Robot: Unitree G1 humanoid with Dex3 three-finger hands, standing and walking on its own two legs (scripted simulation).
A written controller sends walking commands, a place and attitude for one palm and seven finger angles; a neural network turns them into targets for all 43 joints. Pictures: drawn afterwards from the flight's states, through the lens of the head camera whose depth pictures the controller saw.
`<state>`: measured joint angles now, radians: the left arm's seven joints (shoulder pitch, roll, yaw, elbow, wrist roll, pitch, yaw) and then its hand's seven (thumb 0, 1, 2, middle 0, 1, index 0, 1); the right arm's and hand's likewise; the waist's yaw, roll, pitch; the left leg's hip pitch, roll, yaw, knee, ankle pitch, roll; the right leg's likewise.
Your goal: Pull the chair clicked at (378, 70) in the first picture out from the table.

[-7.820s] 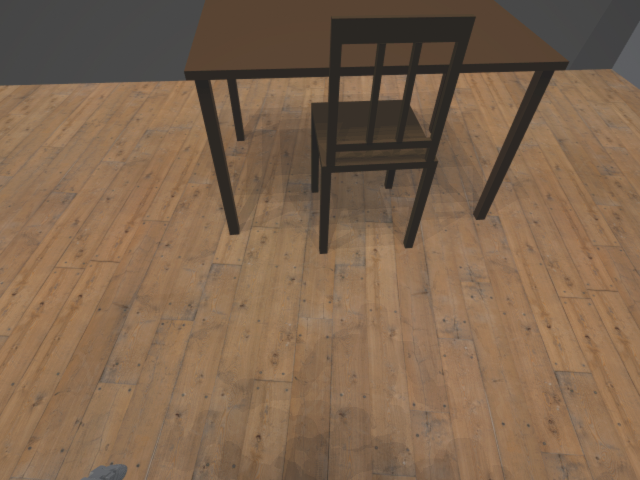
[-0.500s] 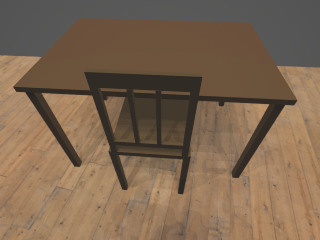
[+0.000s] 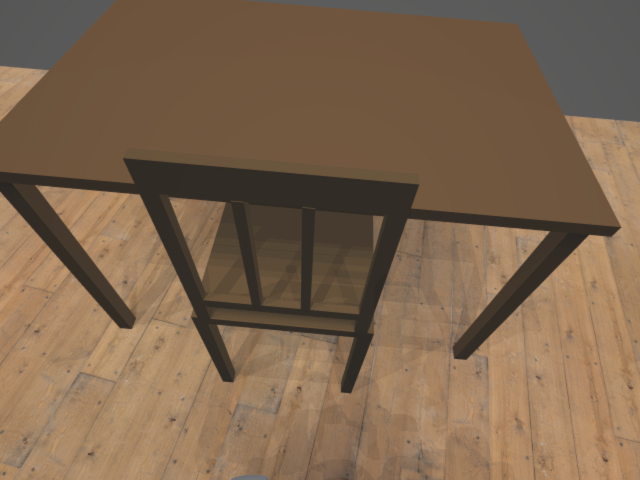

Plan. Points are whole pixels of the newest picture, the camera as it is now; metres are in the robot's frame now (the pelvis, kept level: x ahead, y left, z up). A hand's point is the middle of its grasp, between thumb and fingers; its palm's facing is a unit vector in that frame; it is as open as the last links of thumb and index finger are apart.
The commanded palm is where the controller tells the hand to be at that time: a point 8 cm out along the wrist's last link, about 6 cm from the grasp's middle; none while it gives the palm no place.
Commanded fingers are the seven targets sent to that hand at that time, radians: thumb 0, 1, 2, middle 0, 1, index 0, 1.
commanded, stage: come to a stop and stand still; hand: left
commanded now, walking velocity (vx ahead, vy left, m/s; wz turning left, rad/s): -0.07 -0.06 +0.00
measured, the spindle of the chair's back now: (249, 258) +0.45 +0.16 -0.08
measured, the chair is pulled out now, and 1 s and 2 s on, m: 0.00 0.00 0.00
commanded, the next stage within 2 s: look again from close up in 0.56 s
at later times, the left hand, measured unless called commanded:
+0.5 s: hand out of the picture +0.01 +0.15 -0.17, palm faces +0.04 -0.98 -0.22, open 7.4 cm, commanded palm none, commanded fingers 0.00 0.90 0.90 -0.20 -0.30 -0.20 -0.30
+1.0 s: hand out of the picture -0.02 +0.13 -0.17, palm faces +0.04 -0.98 -0.17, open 7.4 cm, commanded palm none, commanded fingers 0.00 0.90 0.90 -0.20 -0.30 -0.20 -0.30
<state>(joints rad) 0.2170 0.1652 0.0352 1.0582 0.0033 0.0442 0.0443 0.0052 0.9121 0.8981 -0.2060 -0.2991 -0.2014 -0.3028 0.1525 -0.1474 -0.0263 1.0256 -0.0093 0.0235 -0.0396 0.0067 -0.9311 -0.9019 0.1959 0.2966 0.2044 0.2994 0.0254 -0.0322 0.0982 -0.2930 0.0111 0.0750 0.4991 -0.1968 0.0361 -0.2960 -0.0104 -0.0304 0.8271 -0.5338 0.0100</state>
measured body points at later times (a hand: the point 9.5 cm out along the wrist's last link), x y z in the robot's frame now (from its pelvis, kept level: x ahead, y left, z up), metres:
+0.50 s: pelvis -0.04 -0.03 -0.01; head -0.04 -0.03 +0.44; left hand +0.01 +0.20 -0.15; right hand +0.00 -0.26 -0.16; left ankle +0.03 +0.08 -0.74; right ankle -0.04 -0.14 -0.74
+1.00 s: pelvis +0.00 -0.03 +0.00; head +0.01 -0.03 +0.45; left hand -0.02 +0.18 -0.16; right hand +0.00 -0.25 -0.16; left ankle +0.03 +0.08 -0.74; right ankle -0.04 -0.14 -0.74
